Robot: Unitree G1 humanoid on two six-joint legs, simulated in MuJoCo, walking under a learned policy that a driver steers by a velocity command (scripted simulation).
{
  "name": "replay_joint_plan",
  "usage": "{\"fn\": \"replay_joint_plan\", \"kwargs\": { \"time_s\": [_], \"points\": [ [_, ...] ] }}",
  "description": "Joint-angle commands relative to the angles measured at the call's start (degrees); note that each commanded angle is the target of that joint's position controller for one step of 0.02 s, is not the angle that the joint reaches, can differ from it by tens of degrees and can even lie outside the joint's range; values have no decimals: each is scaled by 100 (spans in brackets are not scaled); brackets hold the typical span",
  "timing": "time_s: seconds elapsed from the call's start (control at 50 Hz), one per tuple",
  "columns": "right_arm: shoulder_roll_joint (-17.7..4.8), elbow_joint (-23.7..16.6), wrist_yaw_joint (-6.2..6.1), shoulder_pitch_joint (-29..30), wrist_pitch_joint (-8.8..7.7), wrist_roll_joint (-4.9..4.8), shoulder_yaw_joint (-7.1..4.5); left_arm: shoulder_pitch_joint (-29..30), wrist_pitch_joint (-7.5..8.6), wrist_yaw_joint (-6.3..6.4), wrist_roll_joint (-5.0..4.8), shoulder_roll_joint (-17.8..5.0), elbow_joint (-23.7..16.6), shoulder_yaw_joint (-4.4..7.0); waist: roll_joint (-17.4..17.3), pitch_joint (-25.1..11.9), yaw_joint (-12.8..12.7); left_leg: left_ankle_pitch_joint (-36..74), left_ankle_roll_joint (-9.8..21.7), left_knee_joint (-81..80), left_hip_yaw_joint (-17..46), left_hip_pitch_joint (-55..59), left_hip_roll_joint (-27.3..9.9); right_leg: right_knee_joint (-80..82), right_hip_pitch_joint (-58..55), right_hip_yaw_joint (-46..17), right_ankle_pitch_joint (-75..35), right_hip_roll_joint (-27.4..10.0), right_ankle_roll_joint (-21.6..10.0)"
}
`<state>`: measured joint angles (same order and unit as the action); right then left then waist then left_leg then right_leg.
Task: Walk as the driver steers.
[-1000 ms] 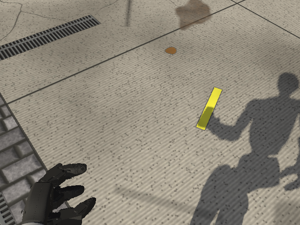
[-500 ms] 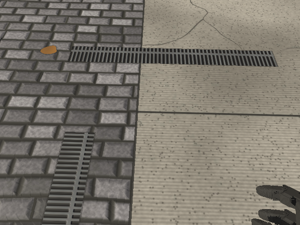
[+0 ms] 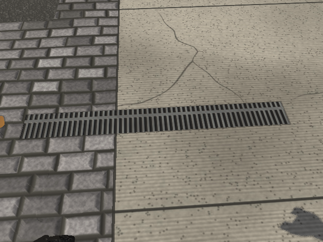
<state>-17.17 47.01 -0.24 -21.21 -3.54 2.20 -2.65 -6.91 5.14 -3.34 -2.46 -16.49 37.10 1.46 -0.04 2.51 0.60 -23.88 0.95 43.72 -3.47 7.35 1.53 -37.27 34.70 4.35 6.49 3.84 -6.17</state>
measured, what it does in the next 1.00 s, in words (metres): walks ahead: left foot, then right foot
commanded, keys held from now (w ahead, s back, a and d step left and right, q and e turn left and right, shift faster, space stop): w+e+shift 0.30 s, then w+shift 0.36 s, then w+q+shift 0.34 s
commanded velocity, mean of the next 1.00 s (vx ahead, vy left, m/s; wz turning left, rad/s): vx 1.00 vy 0.00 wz -0.27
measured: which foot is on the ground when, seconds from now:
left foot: up 0.00-0.38, down 0.40-0.88, up 0.90-1.00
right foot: down 0.00-0.40, up 0.42-0.84, down 0.86-1.00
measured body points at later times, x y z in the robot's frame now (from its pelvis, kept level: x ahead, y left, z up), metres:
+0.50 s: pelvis +0.47 -0.01 +0.03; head +0.49 -0.02 +0.48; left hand +0.62 +0.23 -0.09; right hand +0.56 -0.32 -0.04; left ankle +0.60 +0.08 -0.69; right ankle +0.25 -0.05 -0.59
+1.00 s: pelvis +0.87 -0.21 +0.03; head +0.89 -0.21 +0.48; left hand +1.10 -0.01 -0.06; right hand +0.83 -0.48 -0.09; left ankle +0.78 -0.04 -0.58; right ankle +0.88 -0.35 -0.69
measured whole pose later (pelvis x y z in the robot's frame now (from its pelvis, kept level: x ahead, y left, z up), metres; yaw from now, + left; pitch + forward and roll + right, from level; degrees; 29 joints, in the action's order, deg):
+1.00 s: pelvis +0.87 -0.21 +0.03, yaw -15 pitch +1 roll -2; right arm -15.7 46.8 -0.6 -22.5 -3.9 -2.7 -1.7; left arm -9.4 6.0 -1.2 0.8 -14.8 39.4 2.1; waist -2.0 1.4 1.2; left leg -18.3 2.7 76.0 3.9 -22.7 -3.3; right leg -32.4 20.2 3.7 13.0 -0.9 1.1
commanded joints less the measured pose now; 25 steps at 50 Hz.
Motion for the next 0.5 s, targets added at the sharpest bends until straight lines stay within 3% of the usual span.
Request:
{"fn": "replay_joint_plan", "kwargs": {
  "time_s": [0.02,0.04,0.06,0.08,0.1,0.14,0.16,0.2,0.24,0.26,0.3,0.34,0.36,0.38,0.4,0.42,0.44,0.46,0.48,0.5],
  "points": [
    [-517,-1018,147,-19,-494,-303,91,-2434,-56,87,138,-1176,126,490,1442,-2769,-910,64,-10,4905,1369,-5132,402,2115,-6612,-5954,3743,-1893,-1793],
    [-704,-1207,177,743,-597,-495,33,-2281,-25,138,262,-912,68,425,821,-1780,-907,287,223,4459,1433,-5301,79,2244,-5840,-5405,3546,-1785,-1367],
    [-594,-1420,146,1221,-661,-413,98,-2000,26,86,282,-877,73,405,-290,-964,-626,418,315,3809,1334,-5120,-70,2401,-4635,-4965,2750,-1575,-1222],
    [-516,-1411,98,1349,-664,-249,94,-1656,87,72,265,-783,20,375,-526,-663,-367,465,325,3233,1340,-4831,-227,2348,-3866,-4456,1995,-1343,-1232],
    [-445,-1365,92,1146,-616,-168,88,-1357,89,103,280,-743,-71,348,-400,-407,-61,531,268,2927,1387,-4480,-340,2421,-3210,-3979,1427,-1030,-1263],
    [-476,-1325,56,1054,-508,-95,60,-1182,52,142,134,-662,-99,329,-159,-89,124,546,42,2297,1262,-4383,-448,2524,-2599,-3449,759,-748,-1323],
    [-472,-1360,32,1145,-467,-79,62,-1219,49,179,77,-625,-69,311,-168,64,140,553,-82,1869,1183,-4363,-504,2556,-2274,-3278,521,-705,-1307],
    [-330,-1662,14,1866,-461,-29,130,-1266,32,288,37,-712,-20,330,-73,419,-59,1349,-309,683,870,-4073,-374,2709,-1450,-2868,146,-440,-1210],
    [-83,-1852,44,2436,-483,-45,193,-1323,-30,360,32,-798,64,375,193,448,-324,2563,-424,-531,669,-3207,-122,2667,-759,-2530,209,-138,-881],
    [-92,-1910,54,2571,-496,-91,171,-1479,-51,372,14,-855,135,407,262,308,-458,3109,-461,-824,637,-2678,21,2701,-586,-2620,384,-164,-748],
    [-335,-1960,37,2631,-508,-254,37,-1614,-61,403,-65,-848,245,431,435,158,-504,3368,-520,-1319,926,-2333,55,2462,-1025,-2926,753,-241,-576],
    [-504,-1973,25,2698,-539,-347,-41,-1771,-85,438,-54,-711,383,421,550,124,-529,3238,-446,-1698,1010,-2600,-82,2029,-2025,-3007,373,-463,-472],
    [-614,-1929,24,2519,-571,-359,-109,-1844,-121,449,-10,-694,457,431,610,-13,-423,3022,-345,-1753,948,-2529,-77,1661,-2510,-2995,-448,-580,-411],
    [-787,-1797,19,1918,-601,-364,-229,-1822,-165,434,66,-718,492,437,649,-422,-78,2751,-181,-1712,784,-2005,-2,945,-2896,-2854,-1769,-572,-297],
    [-918,-1636,-8,910,-577,-396,-330,-1593,-207,376,229,-760,407,407,762,-1122,533,2356,42,-1398,702,-983,-161,-206,-2843,-2613,-2733,-525,-128],
    [-1121,-1400,-63,-557,-508,-375,-365,-1373,-197,336,418,-365,205,245,349,-2088,1093,1161,363,-852,1675,895,-968,-2168,-1742,-2301,-1869,-347,-43],
    [-1638,-998,88,-805,-480,-216,-447,-2840,-97,258,-8,384,173,13,-2912,-2880,186,-1285,1600,-2205,5391,2493,-2457,-4238,334,-1730,2318,435,312],
    [-929,-1092,122,-719,-449,-262,-361,-2413,-110,337,-175,-152,340,6,-2241,-2215,564,-2701,1421,-2748,6010,2091,-2331,-4628,1132,-1551,1962,-132,237],
    [-568,-1046,78,-423,-395,-284,-294,-1384,-87,337,-49,-566,168,85,-1231,-1197,765,-1910,1165,-2783,4892,1253,-1999,-4478,1339,-1370,1561,-311,166],
    [-581,-972,89,-261,-351,-192,-275,-700,-28,335,86,-539,6,71,-146,-662,729,-750,1039,-2779,4084,423,-1723,-4233,1176,-1253,1346,-435,155]
  ]
}}
Keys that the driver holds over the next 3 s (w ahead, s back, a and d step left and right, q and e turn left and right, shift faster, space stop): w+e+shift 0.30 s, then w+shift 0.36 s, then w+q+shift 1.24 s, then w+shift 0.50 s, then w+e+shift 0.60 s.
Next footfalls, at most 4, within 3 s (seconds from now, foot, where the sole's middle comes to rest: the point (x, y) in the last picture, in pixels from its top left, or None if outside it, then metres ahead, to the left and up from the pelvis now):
0.40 left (151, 198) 0.63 0.06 -0.73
0.86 right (242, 142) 0.91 -0.37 -0.73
1.30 left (195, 78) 1.36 -0.18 -0.73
1.76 right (201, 30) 1.82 -0.25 -0.73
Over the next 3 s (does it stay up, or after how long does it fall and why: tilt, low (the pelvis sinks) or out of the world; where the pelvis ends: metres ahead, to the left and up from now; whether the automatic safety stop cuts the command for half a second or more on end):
stays up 2.45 0.51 0.05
